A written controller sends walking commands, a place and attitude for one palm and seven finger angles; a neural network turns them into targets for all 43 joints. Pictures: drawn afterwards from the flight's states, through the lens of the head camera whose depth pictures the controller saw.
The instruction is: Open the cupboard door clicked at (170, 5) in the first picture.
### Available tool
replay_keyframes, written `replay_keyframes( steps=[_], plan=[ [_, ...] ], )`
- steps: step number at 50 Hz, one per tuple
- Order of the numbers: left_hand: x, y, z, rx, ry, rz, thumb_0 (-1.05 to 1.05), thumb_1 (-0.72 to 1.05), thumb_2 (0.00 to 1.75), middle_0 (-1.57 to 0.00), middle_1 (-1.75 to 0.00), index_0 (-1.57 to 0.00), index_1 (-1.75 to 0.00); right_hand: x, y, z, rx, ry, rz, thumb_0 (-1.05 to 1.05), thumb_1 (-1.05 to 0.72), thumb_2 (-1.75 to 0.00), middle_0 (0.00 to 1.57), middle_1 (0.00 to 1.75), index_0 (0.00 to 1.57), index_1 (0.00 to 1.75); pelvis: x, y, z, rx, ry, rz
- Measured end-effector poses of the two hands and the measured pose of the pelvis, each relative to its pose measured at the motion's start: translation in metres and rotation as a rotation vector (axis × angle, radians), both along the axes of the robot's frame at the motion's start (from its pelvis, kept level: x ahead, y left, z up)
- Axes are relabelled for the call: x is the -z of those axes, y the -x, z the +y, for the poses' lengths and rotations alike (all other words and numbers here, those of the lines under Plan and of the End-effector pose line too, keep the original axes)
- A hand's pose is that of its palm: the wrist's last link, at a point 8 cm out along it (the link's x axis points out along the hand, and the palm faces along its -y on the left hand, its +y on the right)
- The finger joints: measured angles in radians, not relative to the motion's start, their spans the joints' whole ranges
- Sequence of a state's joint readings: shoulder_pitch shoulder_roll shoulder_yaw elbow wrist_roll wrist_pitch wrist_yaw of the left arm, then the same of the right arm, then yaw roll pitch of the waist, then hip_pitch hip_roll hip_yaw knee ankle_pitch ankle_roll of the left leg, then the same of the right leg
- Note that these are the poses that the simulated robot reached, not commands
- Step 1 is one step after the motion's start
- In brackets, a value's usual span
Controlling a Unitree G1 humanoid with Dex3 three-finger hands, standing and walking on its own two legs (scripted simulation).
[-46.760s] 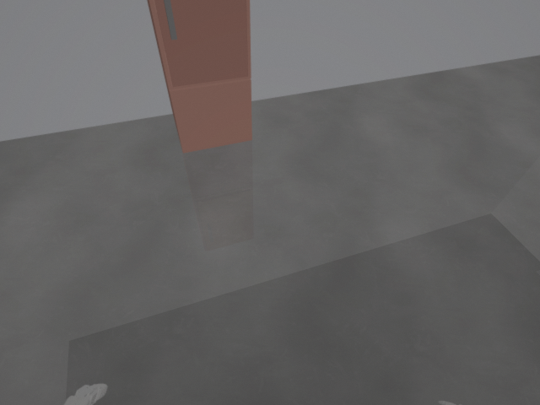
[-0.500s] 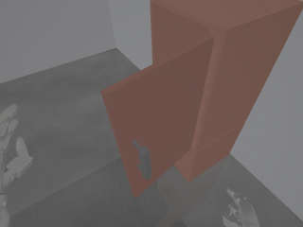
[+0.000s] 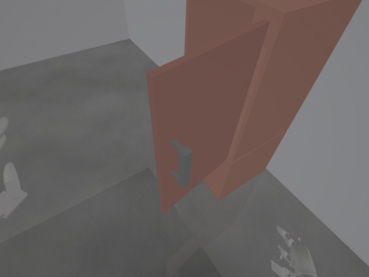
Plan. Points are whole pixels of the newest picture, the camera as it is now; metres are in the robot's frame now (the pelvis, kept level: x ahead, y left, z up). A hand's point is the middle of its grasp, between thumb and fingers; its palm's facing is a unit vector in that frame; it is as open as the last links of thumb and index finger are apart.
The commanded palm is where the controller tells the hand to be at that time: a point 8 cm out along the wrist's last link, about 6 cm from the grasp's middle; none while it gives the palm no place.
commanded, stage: step back with the hand held close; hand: left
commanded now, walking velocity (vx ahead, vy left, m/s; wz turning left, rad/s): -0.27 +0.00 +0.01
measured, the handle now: (179, 164) +0.40 +0.04 -0.03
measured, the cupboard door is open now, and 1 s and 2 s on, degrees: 100 100 100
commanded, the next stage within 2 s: stop stepping back and stand still in 0.58 s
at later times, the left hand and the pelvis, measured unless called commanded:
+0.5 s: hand out of the picture +0.09 +0.29 +0.18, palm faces +0.53 -0.71 -0.46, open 7.4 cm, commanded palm +0.02 +0.31 +0.18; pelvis -0.09 +0.00 -0.01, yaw +5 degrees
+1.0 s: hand out of the picture +0.02 +0.22 +0.17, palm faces +0.31 -0.81 -0.49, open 7.4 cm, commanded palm -0.04 +0.26 +0.18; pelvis -0.20 -0.03 +0.01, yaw -5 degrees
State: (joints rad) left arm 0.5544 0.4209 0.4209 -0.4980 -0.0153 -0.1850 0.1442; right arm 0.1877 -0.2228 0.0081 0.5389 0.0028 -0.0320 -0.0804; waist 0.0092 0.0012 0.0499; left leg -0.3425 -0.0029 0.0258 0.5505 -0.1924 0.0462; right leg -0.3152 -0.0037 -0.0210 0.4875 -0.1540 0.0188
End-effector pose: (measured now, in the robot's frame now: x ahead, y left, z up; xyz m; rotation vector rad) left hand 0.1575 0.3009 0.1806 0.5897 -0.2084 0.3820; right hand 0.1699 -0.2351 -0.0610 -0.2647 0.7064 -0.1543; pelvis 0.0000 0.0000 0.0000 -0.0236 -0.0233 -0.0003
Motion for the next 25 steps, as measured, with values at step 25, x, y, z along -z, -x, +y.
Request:
replay_keyframes(
  steps=[25],
  plan=[
    [-0.014,0.114,0.022,-0.068,-0.046,-0.16,0.01,0.88,0.9,-0.21,-0.3,-0.21,-0.3,0.013,0.076,0.03,-0.106,-0.018,0.002,0.01,-0.9,-0.9,0.2,0.3,0.2,0.3,0.01,0.095,-0.001,-0.095,0.057,0.01]
  ],
)
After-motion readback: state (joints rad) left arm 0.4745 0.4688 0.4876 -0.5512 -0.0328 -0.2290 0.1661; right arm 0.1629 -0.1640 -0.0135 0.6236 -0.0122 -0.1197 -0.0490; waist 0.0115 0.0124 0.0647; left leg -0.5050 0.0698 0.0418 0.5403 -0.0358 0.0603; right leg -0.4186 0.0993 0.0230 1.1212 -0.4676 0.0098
